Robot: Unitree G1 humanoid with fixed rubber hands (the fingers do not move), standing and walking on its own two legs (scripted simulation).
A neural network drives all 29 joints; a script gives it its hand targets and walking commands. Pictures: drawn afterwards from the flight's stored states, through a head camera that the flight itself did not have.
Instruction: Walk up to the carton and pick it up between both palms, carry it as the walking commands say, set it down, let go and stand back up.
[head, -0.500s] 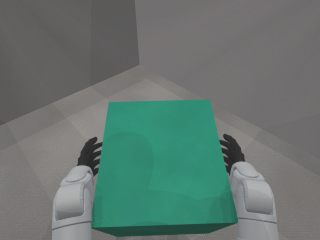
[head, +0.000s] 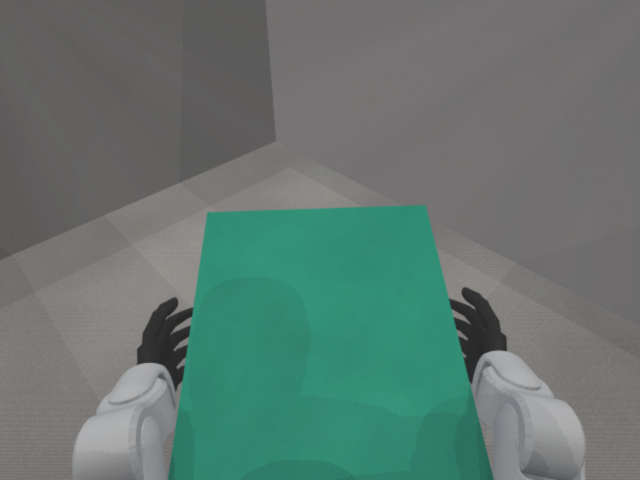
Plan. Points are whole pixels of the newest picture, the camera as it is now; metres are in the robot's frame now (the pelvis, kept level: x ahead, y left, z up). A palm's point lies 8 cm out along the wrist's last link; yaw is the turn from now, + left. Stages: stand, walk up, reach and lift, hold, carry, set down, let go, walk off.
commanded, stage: carry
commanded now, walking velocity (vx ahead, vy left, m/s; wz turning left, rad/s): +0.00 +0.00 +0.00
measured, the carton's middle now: (321, 358) +0.27 +0.00 +0.03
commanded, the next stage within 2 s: hold in 1.28 s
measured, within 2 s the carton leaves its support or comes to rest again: neither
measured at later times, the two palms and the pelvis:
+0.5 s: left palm (145, 377) +0.22 +0.19 +0.10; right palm (473, 368) +0.22 -0.16 +0.10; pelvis -0.01 +0.02 +0.00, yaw +0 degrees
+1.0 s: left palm (158, 362) +0.23 +0.18 +0.10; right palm (477, 358) +0.23 -0.17 +0.10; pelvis +0.01 +0.01 +0.00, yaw +0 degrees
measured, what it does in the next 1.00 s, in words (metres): stands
